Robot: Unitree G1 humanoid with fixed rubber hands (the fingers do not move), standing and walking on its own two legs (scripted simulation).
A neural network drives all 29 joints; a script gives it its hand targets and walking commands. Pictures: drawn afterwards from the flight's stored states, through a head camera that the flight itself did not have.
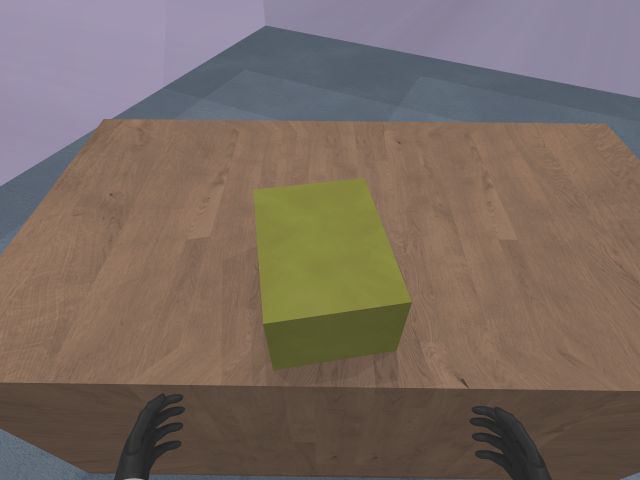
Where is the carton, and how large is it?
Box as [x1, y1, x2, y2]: [253, 178, 411, 369]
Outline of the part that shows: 364,178 253,190 263,325 273,369 396,350 411,301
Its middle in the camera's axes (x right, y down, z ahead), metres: +0.00 +0.05 +0.67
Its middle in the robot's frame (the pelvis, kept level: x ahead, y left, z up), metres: +0.46 +0.05 -0.05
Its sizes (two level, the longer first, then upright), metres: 0.276 0.206 0.147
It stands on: a pedestal, 0.65 m high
